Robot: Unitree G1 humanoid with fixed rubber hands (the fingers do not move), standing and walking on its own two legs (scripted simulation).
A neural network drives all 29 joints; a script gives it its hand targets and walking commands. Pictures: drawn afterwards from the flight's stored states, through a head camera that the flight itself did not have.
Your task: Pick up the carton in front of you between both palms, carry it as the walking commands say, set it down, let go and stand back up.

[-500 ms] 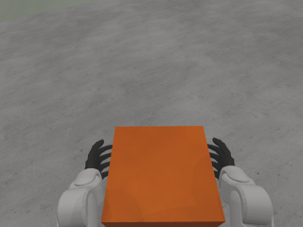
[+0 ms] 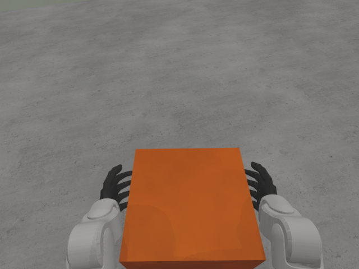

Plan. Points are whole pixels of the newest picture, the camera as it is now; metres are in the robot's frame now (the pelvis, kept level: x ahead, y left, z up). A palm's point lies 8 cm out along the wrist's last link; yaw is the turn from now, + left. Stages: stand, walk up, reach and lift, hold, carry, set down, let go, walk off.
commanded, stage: carry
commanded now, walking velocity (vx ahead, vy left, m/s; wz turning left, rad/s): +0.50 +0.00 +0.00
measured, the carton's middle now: (187, 219) +0.23 +0.00 +0.00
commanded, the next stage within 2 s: none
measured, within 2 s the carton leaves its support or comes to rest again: neither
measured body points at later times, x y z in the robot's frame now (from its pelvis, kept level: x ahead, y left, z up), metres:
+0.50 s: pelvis +0.32 -0.08 +0.01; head +0.33 -0.10 +0.46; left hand +0.54 +0.11 +0.09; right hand +0.59 -0.19 +0.08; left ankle +0.32 +0.07 -0.68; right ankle +0.34 -0.15 -0.74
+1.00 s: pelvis +0.64 +0.00 +0.01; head +0.66 +0.01 +0.46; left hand +0.88 +0.16 +0.07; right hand +0.89 -0.14 +0.06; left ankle +0.63 +0.08 -0.74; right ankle +0.62 -0.13 -0.68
